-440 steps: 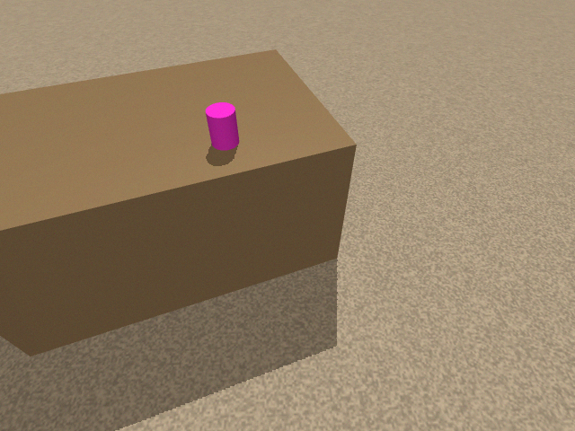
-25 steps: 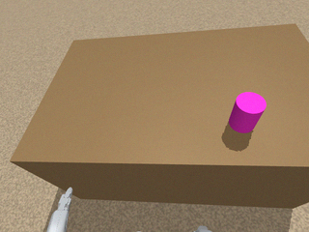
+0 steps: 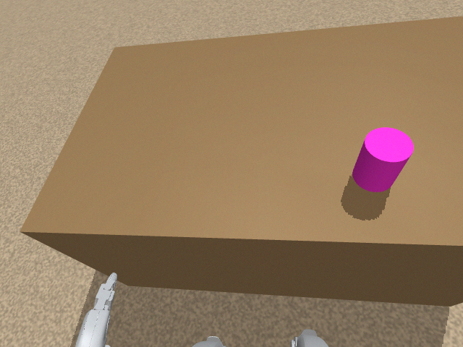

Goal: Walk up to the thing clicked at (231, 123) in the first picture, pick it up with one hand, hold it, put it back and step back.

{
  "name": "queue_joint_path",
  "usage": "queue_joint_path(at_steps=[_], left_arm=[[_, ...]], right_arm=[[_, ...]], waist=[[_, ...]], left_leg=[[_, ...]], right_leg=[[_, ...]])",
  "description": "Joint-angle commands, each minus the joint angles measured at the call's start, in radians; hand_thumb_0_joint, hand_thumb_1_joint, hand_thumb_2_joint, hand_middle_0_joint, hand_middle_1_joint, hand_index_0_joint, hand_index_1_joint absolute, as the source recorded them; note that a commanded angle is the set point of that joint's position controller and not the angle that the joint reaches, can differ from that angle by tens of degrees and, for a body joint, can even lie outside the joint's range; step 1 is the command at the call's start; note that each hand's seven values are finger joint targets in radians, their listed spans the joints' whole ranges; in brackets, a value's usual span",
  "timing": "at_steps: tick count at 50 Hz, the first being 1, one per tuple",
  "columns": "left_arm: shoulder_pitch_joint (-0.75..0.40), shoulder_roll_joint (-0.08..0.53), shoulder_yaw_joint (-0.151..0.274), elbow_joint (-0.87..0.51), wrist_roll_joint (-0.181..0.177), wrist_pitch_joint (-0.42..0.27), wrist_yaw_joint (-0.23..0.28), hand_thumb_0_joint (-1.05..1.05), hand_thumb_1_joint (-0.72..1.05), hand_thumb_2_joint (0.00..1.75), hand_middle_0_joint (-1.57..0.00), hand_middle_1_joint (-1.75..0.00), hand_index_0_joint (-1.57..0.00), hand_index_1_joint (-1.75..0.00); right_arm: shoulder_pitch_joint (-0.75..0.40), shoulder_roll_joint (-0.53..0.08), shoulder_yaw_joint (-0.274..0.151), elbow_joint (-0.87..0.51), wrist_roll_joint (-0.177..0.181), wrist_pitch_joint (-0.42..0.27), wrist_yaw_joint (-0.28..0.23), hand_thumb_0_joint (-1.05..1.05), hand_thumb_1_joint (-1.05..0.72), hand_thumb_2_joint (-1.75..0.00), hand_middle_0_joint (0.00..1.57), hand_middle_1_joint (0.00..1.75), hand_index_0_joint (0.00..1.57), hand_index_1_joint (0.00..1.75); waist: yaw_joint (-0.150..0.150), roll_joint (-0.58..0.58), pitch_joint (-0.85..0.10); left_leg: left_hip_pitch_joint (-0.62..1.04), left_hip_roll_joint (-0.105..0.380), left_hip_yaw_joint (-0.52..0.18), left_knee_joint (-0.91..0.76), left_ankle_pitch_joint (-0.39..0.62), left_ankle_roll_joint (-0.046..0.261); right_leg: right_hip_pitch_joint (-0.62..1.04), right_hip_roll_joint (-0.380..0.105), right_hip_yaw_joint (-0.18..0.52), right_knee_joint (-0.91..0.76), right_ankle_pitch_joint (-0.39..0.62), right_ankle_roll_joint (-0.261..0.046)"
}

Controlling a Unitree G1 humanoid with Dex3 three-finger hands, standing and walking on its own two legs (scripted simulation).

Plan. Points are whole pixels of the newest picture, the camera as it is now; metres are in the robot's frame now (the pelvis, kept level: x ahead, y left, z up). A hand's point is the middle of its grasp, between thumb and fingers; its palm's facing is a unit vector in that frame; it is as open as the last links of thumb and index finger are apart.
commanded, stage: go down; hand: right
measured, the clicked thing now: (380, 161) +0.50 -0.25 -0.06
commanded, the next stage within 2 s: approach in 1.54 s
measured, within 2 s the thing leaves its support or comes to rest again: neither
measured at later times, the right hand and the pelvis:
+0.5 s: hand out of the picture +0.39 -0.43 +0.08, palm faces +0.36 +0.93 +0.01, open 17.6 cm; pelvis +0.00 +0.00 -0.01, yaw +0 degrees
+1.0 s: hand out of the picture +0.40 -0.44 +0.09, palm faces +0.37 +0.93 +0.01, open 17.6 cm; pelvis +0.00 -0.01 +0.00, yaw +0 degrees
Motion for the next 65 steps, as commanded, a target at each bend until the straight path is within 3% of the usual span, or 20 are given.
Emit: queue_joint_path(at_steps=[1, 3, 9, 12, 17, 20, 23, 26, 28, 32, 34, 41, 48, 50, 52, 57, 60, 62, 63, 65], left_arm=[[0.009, 0.18, 0.081, -0.153, -0.003, -0.043, 0.02, 0.0, -0.55, 0.06, -0.05, -0.06, -0.05, -0.06], [0.008, 0.204, 0.104, -0.159, -0.001, -0.043, 0.023, 0.0, -0.55, 0.06, -0.05, -0.06, -0.05, -0.06], [0.018, 0.193, 0.089, -0.159, 0.0, -0.041, 0.022, 0.0, -0.55, 0.06, -0.05, -0.05, -0.05, -0.05], [0.024, 0.187, 0.073, -0.151, 0.004, -0.039, 0.022, 0.0, -0.55, 0.06, -0.05, -0.05, -0.05, -0.05], [0.012, 0.219, 0.101, -0.205, 0.004, -0.038, 0.026, 0.0, -0.55, 0.06, -0.05, -0.05, -0.05, -0.05], [0.045, 0.179, 0.068, -0.137, 0.005, -0.028, 0.019, 0.0, -0.55, 0.06, -0.05, -0.05, -0.05, -0.05], [0.018, 0.216, 0.101, -0.181, 0.007, -0.034, 0.023, 0.0, -0.56, 0.06, -0.05, -0.05, -0.05, -0.05], [0.044, 0.187, 0.074, -0.182, 0.005, -0.029, 0.015, 0.0, -0.56, 0.06, -0.05, -0.05, -0.05, -0.05], [0.046, 0.202, 0.089, -0.162, 0.006, -0.029, 0.02, 0.0, -0.56, 0.06, -0.05, -0.05, -0.05, -0.05], [0.043, 0.213, 0.102, -0.186, 0.007, -0.028, 0.019, 0.0, -0.56, 0.06, -0.05, -0.05, -0.05, -0.06], [0.053, 0.209, 0.098, -0.142, 0.009, -0.02, 0.017, 0.0, -0.56, 0.06, -0.05, -0.05, -0.05, -0.05], [0.008, 0.203, 0.086, -0.191, 0.005, -0.017, 0.019, 0.0, -0.56, 0.06, -0.05, -0.05, -0.05, -0.05], [0.03, 0.211, 0.105, -0.168, 0.005, -0.016, 0.011, 0.0, -0.55, 0.05, -0.05, -0.05, -0.05, -0.05], [0.039, 0.22, 0.118, -0.199, 0.007, -0.021, 0.012, 0.0, -0.55, 0.05, -0.05, -0.05, -0.05, -0.05], [0.067, 0.198, 0.101, -0.177, 0.01, -0.019, 0.008, 0.0, -0.56, 0.06, -0.05, -0.05, -0.05, -0.05], [-0.003, 0.211, 0.105, -0.212, 0.003, -0.024, 0.013, 0.0, -0.56, 0.06, -0.05, -0.05, -0.05, -0.05], [-0.006, 0.198, 0.083, -0.21, 0.002, -0.02, 0.018, 0.0, -0.55, 0.05, -0.05, -0.05, -0.05, -0.05], [0.025, 0.218, 0.104, -0.188, -0.001, -0.016, 0.026, 0.0, -0.56, 0.06, -0.05, -0.05, -0.05, -0.05], [0.036, 0.225, 0.116, -0.173, 0.0, -0.011, 0.025, 0.0, -0.56, 0.06, -0.05, -0.05, -0.05, -0.05], [0.03, 0.192, 0.08, -0.145, 0.001, -0.011, 0.018, 0.0, -0.55, 0.05, -0.05, -0.05, -0.05, -0.05]], right_arm=[[-0.298, -0.444, -0.066, -0.192, 0.017, -0.052, 0.005, 0.0, 0.54, -0.05, 0.04, 0.05, 0.05, 0.05], [-0.298, -0.456, -0.07, -0.173, 0.013, -0.047, 0.008, 0.0, 0.56, -0.06, 0.04, 0.05, 0.04, 0.05], [-0.317, -0.498, -0.077, -0.151, -0.001, -0.037, 0.011, 0.0, 0.58, -0.05, 0.04, 0.05, 0.04, 0.05], [-0.329, -0.525, -0.089, -0.157, -0.009, -0.029, 0.013, 0.0, 0.58, -0.06, 0.03, 0.06, 0.04, 0.06], [-0.352, -0.563, -0.11, -0.157, -0.016, -0.02, 0.018, 0.0, 0.6, -0.06, 0.03, 0.06, 0.04, 0.06], [-0.325, -0.529, -0.081, -0.095, -0.018, -0.007, 0.023, 0.0, 0.57, -0.06, 0.04, 0.06, 0.04, 0.06], [-0.379, -0.588, -0.11, -0.155, -0.027, -0.01, 0.016, 0.0, 0.6, -0.06, 0.03, 0.06, 0.04, 0.06], [-0.355, -0.562, -0.093, -0.128, -0.028, -0.004, 0.02, 0.0, 0.61, -0.06, 0.03, 0.06, 0.04, 0.06], [-0.365, -0.594, -0.108, -0.147, -0.033, -0.001, 0.015, 0.0, 0.61, -0.07, 0.03, 0.06, 0.04, 0.06], [-0.355, -0.563, -0.091, -0.14, -0.034, 0.011, 0.015, 0.0, 0.57, -0.08, 0.03, 0.06, 0.04, 0.06], [-0.347, -0.573, -0.107, -0.136, -0.031, 0.013, 0.013, 0.0, 0.57, -0.07, 0.03, 0.06, 0.04, 0.06], [-0.408, -0.565, -0.088, -0.183, -0.042, 0.018, 0.0, 0.0, 0.58, -0.08, 0.03, 0.07, 0.04, 0.07], [-0.406, -0.55, -0.066, -0.108, -0.053, 0.019, -0.014, 0.0, 0.61, -0.09, 0.03, 0.07, 0.04, 0.07], [-0.409, -0.577, -0.089, -0.133, -0.055, 0.011, -0.013, 0.0, 0.6, -0.08, 0.03, 0.07, 0.04, 0.07], [-0.396, -0.553, -0.073, -0.122, -0.057, 0.009, -0.005, 0.0, 0.6, -0.09, 0.03, 0.07, 0.04, 0.07], [-0.412, -0.594, -0.099, -0.166, -0.05, 0.015, -0.01, 0.0, 0.6, -0.08, 0.03, 0.07, 0.04, 0.07], [-0.419, -0.574, -0.08, -0.157, -0.051, 0.018, -0.011, 0.0, 0.58, -0.08, 0.03, 0.07, 0.04, 0.07], [-0.433, -0.599, -0.086, -0.165, -0.057, 0.022, -0.016, 0.0, 0.57, -0.09, 0.04, 0.07, 0.05, 0.07], [-0.382, -0.579, -0.079, -0.121, -0.056, 0.031, -0.016, 0.0, 0.58, -0.09, 0.04, 0.07, 0.05, 0.07], [-0.386, -0.516, -0.042, -0.104, -0.05, 0.037, -0.011, 0.0, 0.58, -0.09, 0.04, 0.07, 0.05, 0.07]], waist=[[-0.031, -0.279, -0.368], [-0.022, -0.267, -0.372], [-0.017, -0.276, -0.358], [-0.02, -0.307, -0.401], [-0.005, -0.29, -0.435], [-0.007, -0.297, -0.344], [-0.005, -0.314, -0.435], [-0.002, -0.305, -0.39], [-0.009, -0.333, -0.412], [0.002, -0.326, -0.433], [-0.013, -0.345, -0.424], [-0.006, -0.328, -0.444], [0.004, -0.3, -0.34], [0.0, -0.325, -0.407], [0.001, -0.345, -0.407], [-0.017, -0.343, -0.454], [-0.009, -0.323, -0.429], [-0.006, -0.343, -0.43], [-0.014, -0.348, -0.382], [-0.006, -0.308, -0.318]], left_leg=[[0.026, -0.033, -0.019, -0.07, 0.19, 0.048], [0.022, -0.032, -0.021, -0.066, 0.197, 0.047], [-0.003, -0.031, -0.021, -0.058, 0.183, 0.048], [-0.016, -0.033, -0.018, -0.043, 0.214, 0.049], [0.019, -0.029, -0.021, -0.046, 0.243, 0.045], [-0.044, -0.035, -0.01, -0.04, 0.197, 0.049], [-0.022, -0.036, -0.009, -0.031, 0.23, 0.049], [-0.017, -0.035, -0.01, -0.043, 0.221, 0.048], [-0.026, -0.034, -0.01, -0.038, 0.222, 0.051], [-0.015, -0.039, -0.001, -0.038, 0.246, 0.05], [-0.032, -0.038, 0.0, -0.037, 0.246, 0.052], [0.004, -0.042, 0.004, -0.051, 0.26, 0.052], [-0.049, -0.041, 0.002, -0.06, 0.162, 0.055], [-0.041, -0.04, 0.002, -0.054, 0.192, 0.053], [-0.044, -0.041, 0.003, -0.054, 0.207, 0.052], [0.007, -0.037, -0.004, -0.059, 0.232, 0.054], [0.016, -0.037, -0.003, -0.064, 0.23, 0.053], [0.001, -0.04, 0.003, -0.068, 0.201, 0.056], [-0.008, -0.039, 0.003, -0.074, 0.181, 0.057], [-0.035, -0.042, 0.003, -0.081, 0.156, 0.055]], right_leg=[[0.364, 0.008, 0.061, -0.125, 0.34, 0.022], [0.348, 0.011, 0.059, -0.116, 0.317, 0.018], [0.327, 0.013, 0.057, -0.109, 0.276, 0.015], [0.361, 0.008, 0.063, -0.088, 0.371, 0.02], [0.351, 0.017, 0.06, -0.077, 0.348, 0.009], [0.319, 0.01, 0.066, -0.085, 0.34, 0.017], [0.362, 0.003, 0.072, -0.074, 0.388, 0.021], [0.336, 0.01, 0.067, -0.08, 0.341, 0.014], [0.359, 0.009, 0.066, -0.08, 0.36, 0.017], [0.39, 0.005, 0.075, -0.077, 0.437, 0.023], [0.391, 0.0, 0.079, -0.074, 0.48, 0.029], [0.409, -0.003, 0.084, -0.094, 0.483, 0.029], [0.333, -0.009, 0.095, -0.132, 0.287, 0.032], [0.397, -0.012, 0.095, -0.117, 0.363, 0.035], [0.415, -0.007, 0.088, -0.104, 0.423, 0.037], [0.4, 0.002, 0.077, -0.102, 0.401, 0.029], [0.369, 0.004, 0.074, -0.108, 0.372, 0.025], [0.39, -0.002, 0.083, -0.13, 0.346, 0.032], [0.379, -0.004, 0.088, -0.144, 0.33, 0.034], [0.347, -0.009, 0.094, -0.152, 0.284, 0.033]])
